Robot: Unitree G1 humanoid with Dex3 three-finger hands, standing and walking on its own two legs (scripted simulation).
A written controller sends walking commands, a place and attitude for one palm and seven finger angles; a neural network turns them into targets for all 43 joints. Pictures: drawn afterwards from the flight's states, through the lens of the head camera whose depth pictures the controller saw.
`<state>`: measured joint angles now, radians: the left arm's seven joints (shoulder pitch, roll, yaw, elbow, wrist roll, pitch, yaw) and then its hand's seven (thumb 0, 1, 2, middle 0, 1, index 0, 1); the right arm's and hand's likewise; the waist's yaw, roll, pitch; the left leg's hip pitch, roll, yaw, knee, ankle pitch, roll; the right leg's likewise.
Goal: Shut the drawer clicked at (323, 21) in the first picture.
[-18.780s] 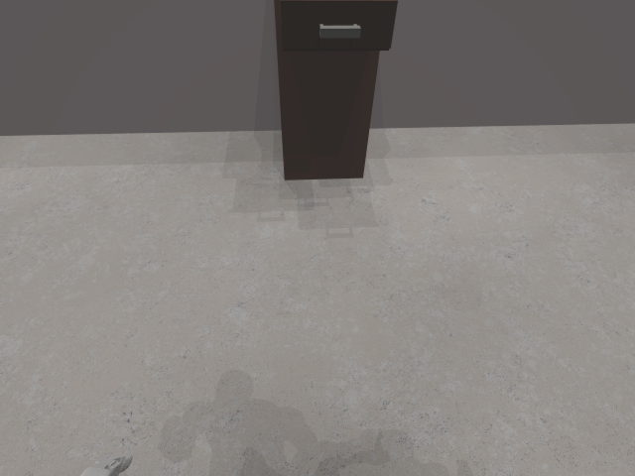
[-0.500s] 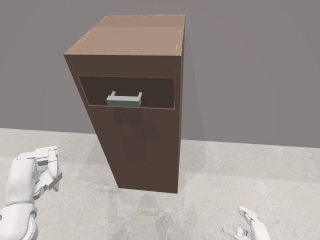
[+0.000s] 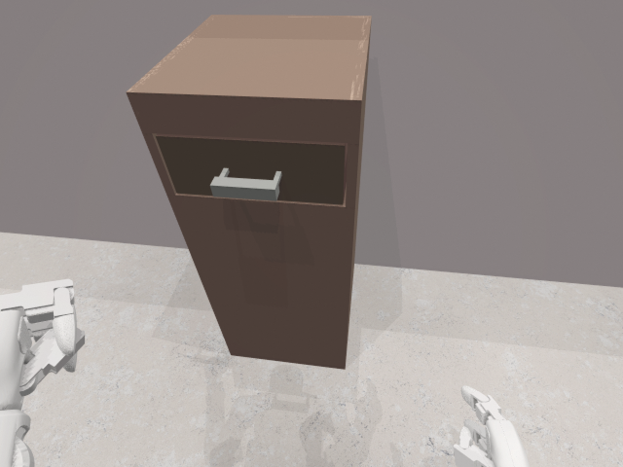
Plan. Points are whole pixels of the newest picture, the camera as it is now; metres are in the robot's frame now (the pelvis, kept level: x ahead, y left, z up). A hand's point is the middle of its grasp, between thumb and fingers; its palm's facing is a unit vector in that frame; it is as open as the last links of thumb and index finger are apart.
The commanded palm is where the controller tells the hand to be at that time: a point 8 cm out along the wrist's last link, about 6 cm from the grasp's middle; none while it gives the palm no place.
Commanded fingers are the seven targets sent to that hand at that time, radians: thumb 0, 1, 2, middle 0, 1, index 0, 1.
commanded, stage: step back with the hand held close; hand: left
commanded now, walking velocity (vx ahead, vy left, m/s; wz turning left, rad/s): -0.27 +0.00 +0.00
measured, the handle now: (248, 181) +0.59 +0.19 +0.04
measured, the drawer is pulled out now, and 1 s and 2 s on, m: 0.00 0.00 0.00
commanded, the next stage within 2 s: stop stepping back and stand still in 1.08 s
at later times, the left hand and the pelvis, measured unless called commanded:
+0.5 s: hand (22, 403) +0.13 +0.27 +0.15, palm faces +0.33 -0.81 -0.49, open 3.2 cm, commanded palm +0.07 +0.31 +0.17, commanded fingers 0.00 0.90 0.90 -1.40 -1.60 -1.40 -1.60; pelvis -0.06 +0.03 -0.01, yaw +0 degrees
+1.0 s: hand out of the picture +0.06 +0.28 +0.16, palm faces +0.35 -0.83 -0.44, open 3.3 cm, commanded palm -0.01 +0.32 +0.17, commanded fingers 0.00 0.90 0.90 -1.40 -1.60 -1.40 -1.60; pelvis -0.14 +0.04 -0.01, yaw +0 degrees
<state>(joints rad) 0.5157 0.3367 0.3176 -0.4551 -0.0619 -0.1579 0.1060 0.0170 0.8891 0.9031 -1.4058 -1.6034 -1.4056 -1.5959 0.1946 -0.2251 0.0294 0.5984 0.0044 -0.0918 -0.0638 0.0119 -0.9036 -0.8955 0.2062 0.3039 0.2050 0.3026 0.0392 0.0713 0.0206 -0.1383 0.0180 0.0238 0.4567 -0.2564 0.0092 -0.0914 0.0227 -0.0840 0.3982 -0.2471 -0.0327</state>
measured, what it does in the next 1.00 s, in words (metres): walks backwards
